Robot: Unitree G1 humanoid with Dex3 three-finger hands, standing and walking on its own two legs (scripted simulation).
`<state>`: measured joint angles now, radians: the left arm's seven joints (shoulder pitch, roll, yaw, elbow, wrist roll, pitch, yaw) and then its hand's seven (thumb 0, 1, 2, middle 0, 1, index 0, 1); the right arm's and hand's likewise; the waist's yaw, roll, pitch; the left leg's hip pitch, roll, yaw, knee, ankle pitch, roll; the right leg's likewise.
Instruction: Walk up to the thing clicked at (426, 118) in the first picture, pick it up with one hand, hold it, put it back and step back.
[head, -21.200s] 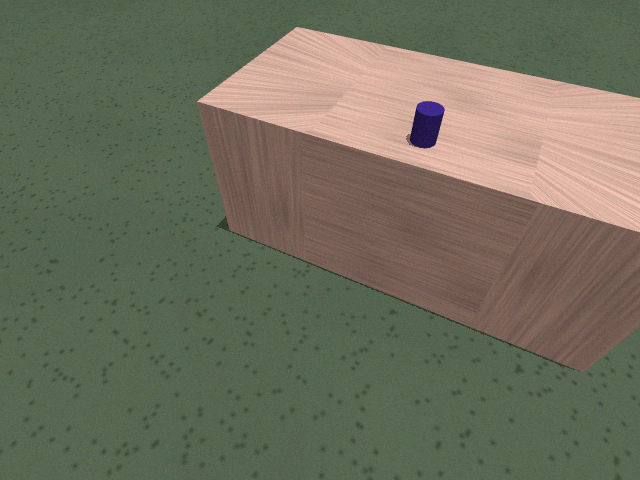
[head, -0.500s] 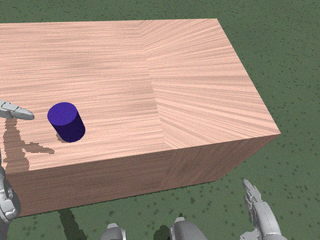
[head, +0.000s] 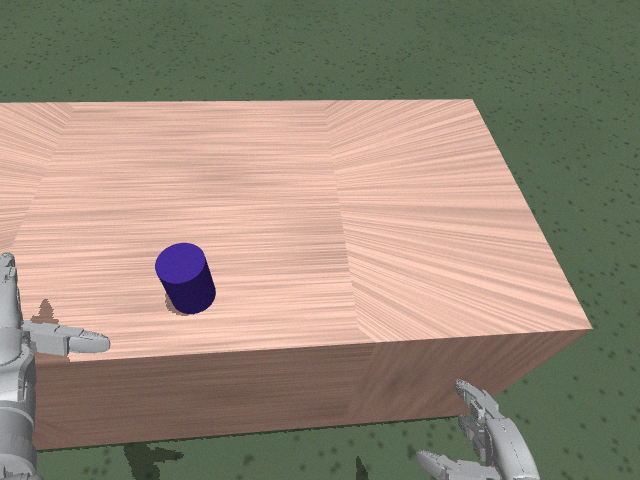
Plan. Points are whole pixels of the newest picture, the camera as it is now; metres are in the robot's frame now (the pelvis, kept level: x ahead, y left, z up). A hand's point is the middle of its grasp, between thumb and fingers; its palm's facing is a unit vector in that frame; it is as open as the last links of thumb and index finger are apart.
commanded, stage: home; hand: left
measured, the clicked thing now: (187, 279) +0.44 +0.20 -0.08
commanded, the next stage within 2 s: none
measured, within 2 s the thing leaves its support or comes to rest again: neither
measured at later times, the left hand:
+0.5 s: hand out of the picture +0.15 +0.16 -0.07, palm faces +0.14 -0.96 -0.25, open 17.7 cm
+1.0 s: hand out of the picture +0.12 +0.18 -0.10, palm faces -0.03 -0.94 -0.34, open 17.7 cm
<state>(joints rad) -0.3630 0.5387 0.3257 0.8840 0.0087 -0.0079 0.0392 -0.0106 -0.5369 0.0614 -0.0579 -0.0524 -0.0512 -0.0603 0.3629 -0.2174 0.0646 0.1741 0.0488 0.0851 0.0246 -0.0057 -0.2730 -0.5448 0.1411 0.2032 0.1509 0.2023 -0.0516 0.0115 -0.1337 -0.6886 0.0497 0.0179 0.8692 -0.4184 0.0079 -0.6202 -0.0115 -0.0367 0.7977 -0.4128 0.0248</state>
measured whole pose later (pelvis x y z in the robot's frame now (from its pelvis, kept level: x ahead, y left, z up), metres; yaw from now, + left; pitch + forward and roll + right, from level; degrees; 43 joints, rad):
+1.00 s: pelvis -0.01 -0.03 +0.01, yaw +2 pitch +2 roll +0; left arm 0.30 0.28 -0.05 0.49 0.06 0.02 0.04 -0.01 -0.58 0.02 -0.05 -0.04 -0.05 -0.05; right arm 0.19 -0.27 0.01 0.72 -0.06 -0.02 -0.03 0.01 -0.85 -0.87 0.19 0.30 0.20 0.30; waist 0.00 0.01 -0.02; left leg -0.45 0.03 0.01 0.79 -0.38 -0.02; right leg -0.41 -0.03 -0.05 0.80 -0.43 -0.01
